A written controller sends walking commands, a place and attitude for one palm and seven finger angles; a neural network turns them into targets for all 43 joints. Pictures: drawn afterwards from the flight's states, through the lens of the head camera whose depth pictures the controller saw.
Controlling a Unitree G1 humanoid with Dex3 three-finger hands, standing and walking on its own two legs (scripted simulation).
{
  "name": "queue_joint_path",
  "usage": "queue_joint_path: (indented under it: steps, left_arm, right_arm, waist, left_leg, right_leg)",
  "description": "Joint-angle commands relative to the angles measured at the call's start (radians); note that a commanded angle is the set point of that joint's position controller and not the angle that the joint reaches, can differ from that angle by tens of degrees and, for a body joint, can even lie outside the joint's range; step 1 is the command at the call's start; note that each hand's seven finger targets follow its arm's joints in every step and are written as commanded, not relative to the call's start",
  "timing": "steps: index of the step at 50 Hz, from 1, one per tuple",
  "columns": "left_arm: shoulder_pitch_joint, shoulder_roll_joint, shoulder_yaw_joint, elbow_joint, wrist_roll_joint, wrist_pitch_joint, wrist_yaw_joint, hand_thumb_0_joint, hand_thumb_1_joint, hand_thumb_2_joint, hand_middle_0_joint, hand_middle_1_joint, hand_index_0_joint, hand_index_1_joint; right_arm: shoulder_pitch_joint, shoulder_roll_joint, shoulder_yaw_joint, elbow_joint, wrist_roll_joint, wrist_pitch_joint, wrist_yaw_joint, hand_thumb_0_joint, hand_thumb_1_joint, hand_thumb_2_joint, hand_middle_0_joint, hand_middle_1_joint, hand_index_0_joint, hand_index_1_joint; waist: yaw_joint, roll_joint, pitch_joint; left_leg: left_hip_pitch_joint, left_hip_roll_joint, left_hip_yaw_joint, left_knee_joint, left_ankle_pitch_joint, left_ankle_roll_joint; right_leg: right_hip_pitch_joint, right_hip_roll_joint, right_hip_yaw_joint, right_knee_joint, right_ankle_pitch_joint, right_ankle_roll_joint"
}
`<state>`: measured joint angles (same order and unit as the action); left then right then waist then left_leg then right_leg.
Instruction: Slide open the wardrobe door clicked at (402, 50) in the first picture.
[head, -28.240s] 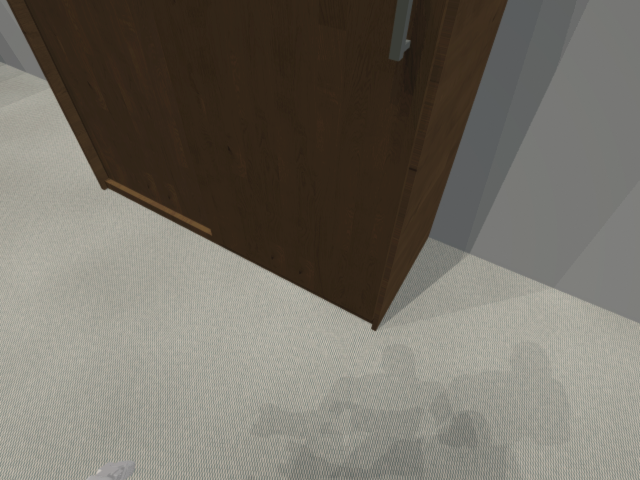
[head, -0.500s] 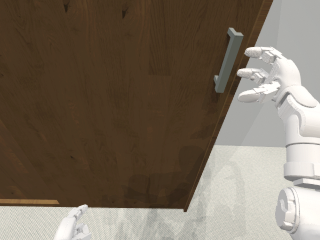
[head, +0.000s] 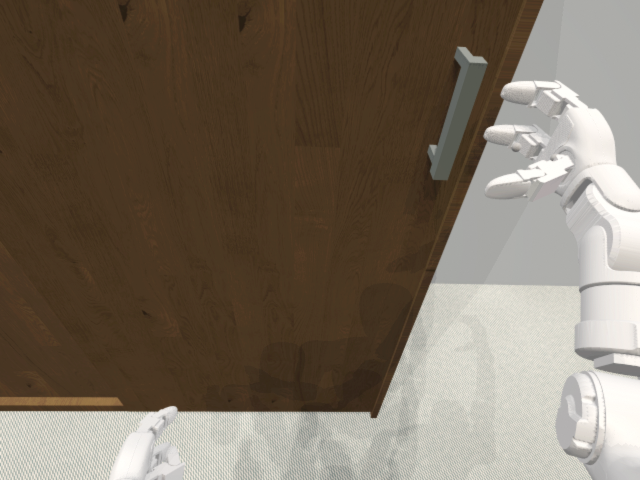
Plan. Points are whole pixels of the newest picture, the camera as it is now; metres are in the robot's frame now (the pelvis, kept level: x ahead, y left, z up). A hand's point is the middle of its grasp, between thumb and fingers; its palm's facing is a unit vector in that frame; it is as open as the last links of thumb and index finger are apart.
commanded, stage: feel for the door with the fingertips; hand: right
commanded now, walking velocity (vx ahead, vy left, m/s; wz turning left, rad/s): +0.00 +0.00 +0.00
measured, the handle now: (450, 116) +0.48 -0.12 +0.26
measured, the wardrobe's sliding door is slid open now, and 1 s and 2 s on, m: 0.00 0.00 0.00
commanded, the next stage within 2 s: slide the fingers in behind the handle in 0.84 s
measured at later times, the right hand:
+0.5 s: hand (489, 147) +0.39 -0.14 +0.27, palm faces -0.06 +1.00 -0.01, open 14.0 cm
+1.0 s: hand (482, 131) +0.43 -0.14 +0.27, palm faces -0.06 +1.00 +0.00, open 13.8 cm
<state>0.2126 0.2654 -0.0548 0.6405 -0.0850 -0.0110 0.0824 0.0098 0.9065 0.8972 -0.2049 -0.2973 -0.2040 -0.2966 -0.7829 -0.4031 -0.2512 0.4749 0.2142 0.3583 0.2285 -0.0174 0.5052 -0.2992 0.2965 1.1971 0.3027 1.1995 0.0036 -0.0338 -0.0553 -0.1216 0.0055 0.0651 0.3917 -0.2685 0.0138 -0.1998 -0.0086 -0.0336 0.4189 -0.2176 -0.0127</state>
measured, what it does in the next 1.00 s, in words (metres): stands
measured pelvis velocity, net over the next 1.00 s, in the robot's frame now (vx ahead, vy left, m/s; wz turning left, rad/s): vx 0.00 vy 0.00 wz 0.01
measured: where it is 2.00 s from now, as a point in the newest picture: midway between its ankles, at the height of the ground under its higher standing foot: outside the picture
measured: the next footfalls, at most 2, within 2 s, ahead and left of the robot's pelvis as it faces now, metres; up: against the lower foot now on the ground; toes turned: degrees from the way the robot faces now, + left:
none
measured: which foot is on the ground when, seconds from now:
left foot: down 0.00-1.00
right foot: down 0.00-1.00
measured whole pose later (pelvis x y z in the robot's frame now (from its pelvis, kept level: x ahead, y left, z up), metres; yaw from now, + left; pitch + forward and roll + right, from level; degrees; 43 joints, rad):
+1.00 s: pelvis +0.00 +0.00 +0.00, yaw +0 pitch +0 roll +0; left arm 0.30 0.28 -0.03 0.70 -0.08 -0.01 0.08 0.01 0.91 0.90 -0.20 -0.30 -0.20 -0.30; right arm -0.91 -0.37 -0.23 0.66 0.19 0.31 0.17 -0.02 0.50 -0.30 0.36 1.25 0.34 1.22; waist 0.03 -0.04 -0.06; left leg -0.14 0.00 0.06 0.38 -0.26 0.01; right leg -0.21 -0.01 -0.04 0.41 -0.21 -0.01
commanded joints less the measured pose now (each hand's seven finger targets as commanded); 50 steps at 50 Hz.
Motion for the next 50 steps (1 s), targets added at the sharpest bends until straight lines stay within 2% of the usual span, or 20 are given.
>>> queue_joint_path:
  steps: [1, 4, 6, 9, 13, 14, 15, 17, 21, 23, 25, 28, 30, 33, 34, 37, 41, 43, 48, 50]
  left_arm:
    - [-0.103, 0.122, 0.043, -0.138, -0.003, -0.045, 0.010, 0.000, 0.900, 0.900, -0.200, -0.300, -0.200, -0.300]
    - [-0.115, 0.124, 0.046, -0.154, -0.009, -0.043, 0.002, 0.000, 0.900, 0.900, -0.200, -0.300, -0.200, -0.300]
    - [-0.123, 0.118, 0.047, -0.159, -0.010, -0.043, -0.002, 0.000, 0.900, 0.900, -0.200, -0.300, -0.200, -0.300]
    - [-0.132, 0.120, 0.047, -0.166, -0.008, -0.040, -0.006, 0.000, 0.900, 0.900, -0.200, -0.300, -0.200, -0.300]
    - [-0.154, 0.110, 0.046, -0.175, -0.003, -0.044, -0.008, 0.000, 0.900, 0.900, -0.200, -0.300, -0.200, -0.300]
    - [-0.157, 0.107, 0.043, -0.171, 0.000, -0.046, -0.008, 0.000, 0.900, 0.900, -0.200, -0.300, -0.200, -0.300]
    - [-0.159, 0.102, 0.041, -0.164, 0.000, -0.044, -0.008, 0.000, 0.900, 0.900, -0.200, -0.300, -0.200, -0.300]
    - [-0.162, 0.098, 0.038, -0.159, 0.002, -0.043, -0.010, 0.000, 0.900, 0.900, -0.200, -0.300, -0.200, -0.300]
    - [-0.162, 0.098, 0.034, -0.138, 0.006, -0.031, -0.006, 0.000, 0.900, 0.900, -0.200, -0.300, -0.200, -0.300]
    - [-0.154, 0.110, 0.035, -0.127, 0.009, -0.019, -0.001, 0.000, 0.900, 0.900, -0.200, -0.300, -0.200, -0.300]
    - [-0.156, 0.106, 0.030, -0.125, 0.007, -0.014, 0.007, 0.000, 0.900, 0.900, -0.200, -0.300, -0.200, -0.300]
    - [-0.134, 0.108, 0.034, -0.110, 0.009, -0.022, 0.014, 0.000, 0.900, 0.900, -0.200, -0.300, -0.200, -0.300]
    - [-0.126, 0.106, 0.036, -0.113, 0.011, -0.032, 0.018, 0.000, 0.900, 0.900, -0.200, -0.300, -0.200, -0.300]
    - [-0.106, 0.102, 0.039, -0.111, 0.012, -0.043, 0.015, 0.000, 0.900, 0.900, -0.200, -0.300, -0.200, -0.300]
    - [-0.100, 0.106, 0.040, -0.105, 0.013, -0.046, 0.015, 0.000, 0.900, 0.900, -0.200, -0.300, -0.200, -0.300]
    - [-0.078, 0.114, 0.042, -0.099, 0.013, -0.039, 0.016, 0.000, 0.900, 0.900, -0.200, -0.300, -0.200, -0.300]
    - [-0.056, 0.123, 0.051, -0.101, 0.008, -0.038, 0.013, 0.000, 0.900, 0.900, -0.200, -0.300, -0.200, -0.300]
    - [-0.046, 0.127, 0.060, -0.105, 0.009, -0.043, 0.010, 0.000, 0.900, 0.900, -0.200, -0.300, -0.200, -0.300]
    - [-0.028, 0.129, 0.065, -0.098, 0.007, -0.052, 0.011, 0.000, 0.900, 0.900, -0.200, -0.300, -0.200, -0.300]
    - [-0.026, 0.130, 0.063, -0.093, 0.006, -0.055, 0.011, 0.000, 0.900, 0.900, -0.200, -0.300, -0.200, -0.300]
  right_arm:
    - [-0.524, -0.239, -0.068, -0.176, 0.007, -0.061, -0.008, 0.000, 0.500, -0.300, 0.300, 1.200, 0.300, 1.200]
    - [-0.460, -0.191, -0.039, -0.196, 0.010, -0.031, -0.001, 0.000, 0.500, -0.300, 0.300, 1.200, 0.300, 1.200]
    - [-0.476, -0.134, 0.004, -0.233, 0.015, -0.015, 0.000, 0.000, 0.500, -0.300, 0.300, 1.200, 0.300, 1.200]
    - [-0.427, -0.172, -0.046, -0.284, 0.029, -0.006, -0.010, 0.000, 0.500, -0.300, 0.300, 1.200, 0.300, 1.200]
    - [-0.447, -0.162, -0.050, -0.390, 0.026, -0.013, -0.045, 0.000, 0.500, -0.300, 0.300, 1.200, 0.300, 1.200]
    - [-0.492, -0.133, -0.028, -0.420, 0.024, -0.015, -0.056, 0.000, 0.500, -0.300, 0.300, 1.200, 0.300, 1.200]
    - [-0.467, -0.150, -0.049, -0.394, 0.019, -0.006, -0.071, 0.000, 0.500, -0.300, 0.300, 1.200, 0.300, 1.200]
    - [-0.512, -0.087, 0.006, -0.427, 0.011, 0.004, -0.089, 0.000, 0.500, -0.300, 0.300, 1.200, 0.300, 1.200]
    - [-0.498, -0.077, 0.011, -0.346, 0.000, 0.047, -0.111, 0.000, 0.500, -0.300, 0.300, 1.200, 0.300, 1.200]
    - [-0.470, -0.134, -0.032, -0.266, -0.006, 0.065, -0.117, 0.000, 0.500, -0.300, 0.300, 1.200, 0.300, 1.200]
    - [-0.542, -0.112, 0.003, -0.233, -0.010, 0.069, -0.115, 0.000, 0.500, -0.300, 0.300, 1.200, 0.300, 1.200]
    - [-0.607, -0.092, 0.030, -0.161, -0.010, 0.038, -0.109, 0.000, 0.500, -0.300, 0.300, 1.200, 0.300, 1.200]
    - [-0.666, -0.114, 0.020, -0.170, -0.010, -0.001, -0.100, 0.000, 0.500, -0.300, 0.300, 1.200, 0.300, 1.200]
    - [-0.691, -0.074, 0.054, -0.153, -0.005, -0.055, -0.085, 0.000, 0.500, -0.300, 0.300, 1.200, 0.300, 1.200]
    - [-0.704, -0.110, 0.027, -0.136, -0.006, -0.065, -0.083, 0.000, 0.500, -0.300, 0.300, 1.200, 0.300, 1.200]
    - [-0.648, -0.177, -0.035, -0.042, -0.010, -0.068, -0.078, 0.000, 0.500, -0.300, 0.300, 1.200, 0.300, 1.200]
    - [-0.639, -0.185, -0.035, 0.009, -0.025, -0.076, -0.084, 0.000, 0.500, -0.300, 0.300, 1.200, 0.300, 1.200]
    - [-0.642, -0.193, -0.042, -0.012, -0.024, -0.096, -0.086, 0.000, 0.500, -0.300, 0.300, 1.200, 0.300, 1.200]
    - [-0.668, -0.156, -0.010, -0.011, -0.021, -0.112, -0.076, 0.000, 0.500, -0.300, 0.300, 1.200, 0.300, 1.200]
    - [-0.675, -0.175, -0.025, -0.008, -0.023, -0.107, -0.074, 0.000, 0.500, -0.300, 0.300, 1.200, 0.300, 1.200]
  waist:
    - [0.003, 0.006, -0.283]
    - [-0.008, 0.016, -0.281]
    - [0.001, 0.000, -0.278]
    - [-0.016, 0.038, -0.277]
    - [-0.024, 0.043, -0.295]
    - [-0.013, 0.032, -0.306]
    - [-0.021, 0.031, -0.284]
    - [-0.006, 0.004, -0.277]
    - [-0.003, 0.026, -0.241]
    - [-0.011, 0.067, -0.220]
    - [0.009, 0.069, -0.210]
    - [0.030, 0.078, -0.186]
    - [0.030, 0.050, -0.246]
    - [0.038, 0.013, -0.282]
    - [0.035, 0.012, -0.294]
    - [0.016, 0.050, -0.278]
    - [0.016, 0.068, -0.245]
    - [0.016, 0.084, -0.271]
    - [0.031, 0.055, -0.248]
    - [0.028, 0.037, -0.247]
  left_leg:
    - [-0.014, -0.016, -0.028, -0.035, 0.375, 0.014]
    - [-0.003, -0.014, -0.023, -0.027, 0.400, 0.016]
    - [-0.027, -0.017, -0.020, -0.027, 0.391, 0.015]
    - [-0.009, -0.020, -0.022, -0.029, 0.404, 0.016]
    - [0.000, -0.021, -0.022, -0.025, 0.383, 0.015]
    - [-0.004, -0.020, -0.023, -0.025, 0.380, 0.014]
    - [-0.010, -0.022, -0.024, -0.027, 0.364, 0.015]
    - [-0.030, -0.024, -0.020, -0.028, 0.344, 0.017]
    - [-0.042, -0.023, -0.023, -0.044, 0.311, 0.014]
    - [-0.029, -0.022, -0.026, -0.057, 0.288, 0.013]
    - [-0.042, -0.017, -0.029, -0.062, 0.268, 0.009]
    - [-0.076, -0.018, -0.031, -0.079, 0.217, 0.006]
    - [-0.057, -0.015, -0.037, -0.069, 0.252, 0.010]
    - [-0.049, -0.016, -0.032, -0.059, 0.284, 0.014]
    - [-0.044, -0.015, -0.036, -0.060, 0.286, 0.014]
    - [-0.012, -0.013, -0.036, -0.057, 0.309, 0.013]
    - [-0.017, -0.011, -0.037, -0.058, 0.310, 0.008]
    - [0.000, -0.013, -0.035, -0.059, 0.328, 0.007]
    - [-0.040, -0.018, -0.034, -0.062, 0.307, 0.007]
    - [-0.048, -0.018, -0.038, -0.060, 0.298, 0.008]
  right_leg:
    - [0.190, 0.013, 0.038, -0.003, 0.295, -0.039]
    - [0.187, 0.010, 0.037, -0.002, 0.325, -0.040]
    - [0.205, 0.009, 0.039, 0.000, 0.324, -0.037]
    - [0.199, 0.008, 0.041, -0.001, 0.335, -0.040]
    - [0.217, 0.005, 0.038, -0.003, 0.337, -0.040]
    - [0.224, 0.009, 0.039, -0.006, 0.334, -0.040]
    - [0.217, 0.006, 0.040, -0.006, 0.322, -0.038]
    - [0.232, 0.004, 0.042, -0.009, 0.317, -0.033]
    - [0.210, 0.004, 0.040, -0.019, 0.278, -0.032]
    - [0.181, 0.004, 0.036, -0.028, 0.248, -0.034]
    - [0.168, 0.007, 0.035, -0.032, 0.218, -0.037]
    - [0.170, 0.005, 0.041, -0.033, 0.174, -0.040]
    - [0.194, 0.011, 0.044, -0.026, 0.201, -0.042]
    - [0.219, 0.014, 0.045, -0.015, 0.233, -0.040]
    - [0.213, 0.015, 0.048, -0.016, 0.229, -0.041]
    - [0.163, 0.016, 0.040, -0.024, 0.227, -0.041]
    - [0.131, 0.011, 0.034, -0.026, 0.223, -0.045]
    - [0.148, 0.009, 0.031, -0.023, 0.246, -0.048]
    - [0.161, 0.006, 0.028, -0.015, 0.236, -0.049]
    - [0.151, 0.008, 0.030, -0.016, 0.222, -0.049]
